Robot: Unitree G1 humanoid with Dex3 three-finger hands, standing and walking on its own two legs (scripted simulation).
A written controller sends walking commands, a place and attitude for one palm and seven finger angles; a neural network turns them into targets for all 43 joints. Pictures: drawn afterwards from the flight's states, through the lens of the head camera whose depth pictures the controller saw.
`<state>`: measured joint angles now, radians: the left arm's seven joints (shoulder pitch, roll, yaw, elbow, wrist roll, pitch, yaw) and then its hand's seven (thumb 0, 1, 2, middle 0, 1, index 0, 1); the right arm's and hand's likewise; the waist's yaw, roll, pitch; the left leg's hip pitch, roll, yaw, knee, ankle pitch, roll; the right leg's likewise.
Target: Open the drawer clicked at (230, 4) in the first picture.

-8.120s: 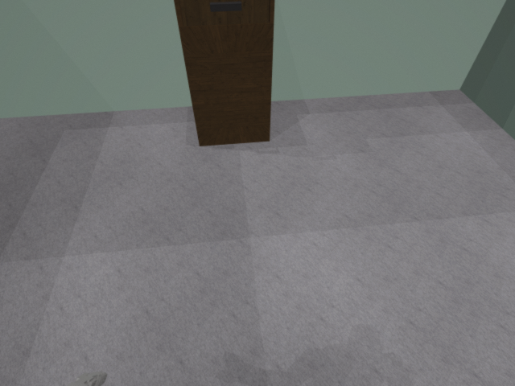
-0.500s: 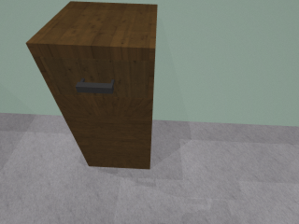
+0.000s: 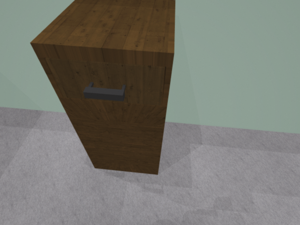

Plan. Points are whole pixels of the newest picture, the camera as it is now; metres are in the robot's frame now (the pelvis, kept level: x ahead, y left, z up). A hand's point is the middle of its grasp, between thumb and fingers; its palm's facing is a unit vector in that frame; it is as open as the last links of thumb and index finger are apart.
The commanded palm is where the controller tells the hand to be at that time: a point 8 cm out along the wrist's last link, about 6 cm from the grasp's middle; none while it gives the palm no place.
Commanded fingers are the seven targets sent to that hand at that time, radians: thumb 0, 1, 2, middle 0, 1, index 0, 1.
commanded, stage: come to a stop and stand still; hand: left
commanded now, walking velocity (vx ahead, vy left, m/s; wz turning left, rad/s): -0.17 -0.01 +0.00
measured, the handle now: (106, 89) +0.53 +0.19 +0.03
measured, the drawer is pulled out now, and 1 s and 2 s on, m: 0.00 0.00 0.00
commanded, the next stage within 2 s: look again from close up in 0.90 s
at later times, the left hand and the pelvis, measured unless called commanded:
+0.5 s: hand out of the picture +0.04 +0.16 -0.16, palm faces +0.00 -0.97 -0.23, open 7.3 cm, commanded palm none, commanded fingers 0.00 0.90 0.90 -0.20 -0.30 -0.20 -0.30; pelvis +0.00 -0.02 +0.01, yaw -2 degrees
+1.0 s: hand out of the picture -0.05 +0.10 -0.16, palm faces +0.05 -0.99 -0.13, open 7.3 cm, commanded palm none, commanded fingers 0.00 0.90 0.90 -0.20 -0.30 -0.20 -0.30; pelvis -0.02 -0.04 +0.01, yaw -1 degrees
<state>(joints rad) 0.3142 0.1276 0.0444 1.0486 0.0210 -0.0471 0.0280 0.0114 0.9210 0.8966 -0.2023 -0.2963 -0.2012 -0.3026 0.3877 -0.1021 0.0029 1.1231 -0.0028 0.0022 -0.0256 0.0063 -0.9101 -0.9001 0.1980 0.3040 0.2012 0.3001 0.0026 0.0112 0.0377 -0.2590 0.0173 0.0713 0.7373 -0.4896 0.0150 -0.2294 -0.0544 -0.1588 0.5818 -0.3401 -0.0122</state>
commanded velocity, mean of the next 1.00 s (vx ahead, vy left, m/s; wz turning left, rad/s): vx -0.04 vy -0.02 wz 0.00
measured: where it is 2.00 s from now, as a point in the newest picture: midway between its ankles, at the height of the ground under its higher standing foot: outside the picture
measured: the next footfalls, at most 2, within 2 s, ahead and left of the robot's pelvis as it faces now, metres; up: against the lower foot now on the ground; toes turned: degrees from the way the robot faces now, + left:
none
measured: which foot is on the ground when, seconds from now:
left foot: down 0.00-1.00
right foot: down 0.00-1.00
